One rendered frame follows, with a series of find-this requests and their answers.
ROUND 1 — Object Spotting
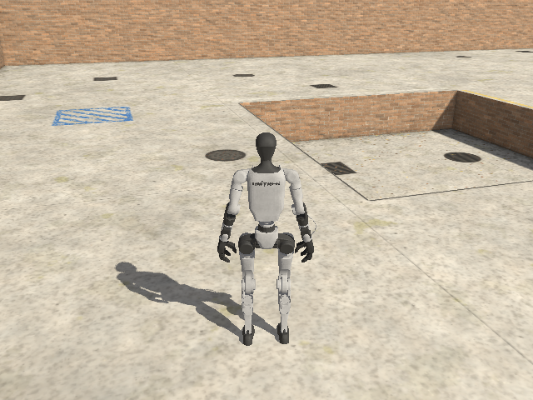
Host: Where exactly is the right robot forearm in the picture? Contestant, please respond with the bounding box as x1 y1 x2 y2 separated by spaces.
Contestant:
296 203 312 243

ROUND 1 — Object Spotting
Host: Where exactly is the right robot hand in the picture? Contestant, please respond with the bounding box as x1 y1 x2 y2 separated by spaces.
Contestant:
295 239 314 263

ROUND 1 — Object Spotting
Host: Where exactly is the robot head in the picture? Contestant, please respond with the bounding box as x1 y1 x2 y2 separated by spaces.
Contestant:
252 132 281 173

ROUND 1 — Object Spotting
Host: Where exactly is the left robot thigh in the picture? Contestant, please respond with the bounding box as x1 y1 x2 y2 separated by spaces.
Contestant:
238 232 256 294

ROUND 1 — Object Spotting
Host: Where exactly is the right robot upper arm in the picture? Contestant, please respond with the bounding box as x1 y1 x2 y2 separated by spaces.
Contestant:
283 168 305 215

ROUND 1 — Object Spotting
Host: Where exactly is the left robot forearm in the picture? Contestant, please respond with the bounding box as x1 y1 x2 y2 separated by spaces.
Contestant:
219 203 236 242

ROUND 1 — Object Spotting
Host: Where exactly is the left robot hand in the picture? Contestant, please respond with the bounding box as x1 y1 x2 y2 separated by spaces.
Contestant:
217 239 237 263

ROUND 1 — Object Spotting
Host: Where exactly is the left robot upper arm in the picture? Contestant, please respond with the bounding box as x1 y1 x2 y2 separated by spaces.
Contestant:
227 168 249 215

